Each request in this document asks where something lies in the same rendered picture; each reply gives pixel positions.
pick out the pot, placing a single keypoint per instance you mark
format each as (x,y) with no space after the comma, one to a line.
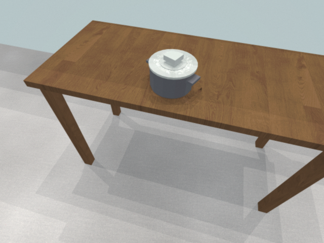
(172,88)

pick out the lid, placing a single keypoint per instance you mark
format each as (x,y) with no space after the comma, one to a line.
(185,68)

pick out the knob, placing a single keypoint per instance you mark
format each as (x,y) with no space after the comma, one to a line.
(173,57)

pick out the table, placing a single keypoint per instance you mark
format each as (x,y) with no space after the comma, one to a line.
(273,94)

